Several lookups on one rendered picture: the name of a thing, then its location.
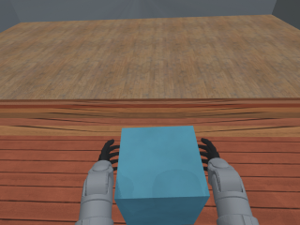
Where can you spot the robot left hand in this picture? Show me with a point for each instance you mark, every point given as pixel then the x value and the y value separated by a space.
pixel 106 155

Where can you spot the carton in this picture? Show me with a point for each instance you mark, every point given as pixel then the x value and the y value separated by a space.
pixel 160 178

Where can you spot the robot right forearm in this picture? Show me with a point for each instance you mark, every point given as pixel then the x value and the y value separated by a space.
pixel 229 194

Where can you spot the robot right hand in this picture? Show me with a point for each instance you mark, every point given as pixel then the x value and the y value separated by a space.
pixel 211 152

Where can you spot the robot left forearm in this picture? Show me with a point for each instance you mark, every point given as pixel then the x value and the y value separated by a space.
pixel 97 195

